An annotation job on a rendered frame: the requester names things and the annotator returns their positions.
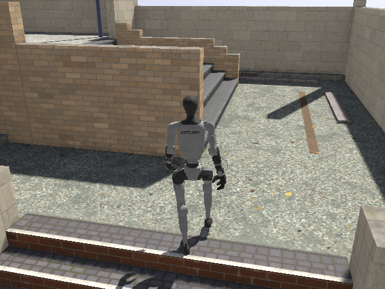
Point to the left robot upper arm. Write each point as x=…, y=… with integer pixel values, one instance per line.
x=172, y=128

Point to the right robot hand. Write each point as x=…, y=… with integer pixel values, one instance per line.
x=222, y=181

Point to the robot thigh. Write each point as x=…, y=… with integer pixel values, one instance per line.
x=179, y=188
x=206, y=175

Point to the left robot hand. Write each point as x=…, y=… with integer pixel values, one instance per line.
x=171, y=167

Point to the robot right thigh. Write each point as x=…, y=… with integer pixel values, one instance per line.
x=206, y=175

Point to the robot left thigh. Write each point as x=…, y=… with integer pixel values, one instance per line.
x=179, y=188

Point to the right robot upper arm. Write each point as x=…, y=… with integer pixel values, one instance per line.
x=212, y=138

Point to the robot right forearm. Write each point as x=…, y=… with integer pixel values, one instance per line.
x=218, y=164

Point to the robot left forearm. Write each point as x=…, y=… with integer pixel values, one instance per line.
x=169, y=157

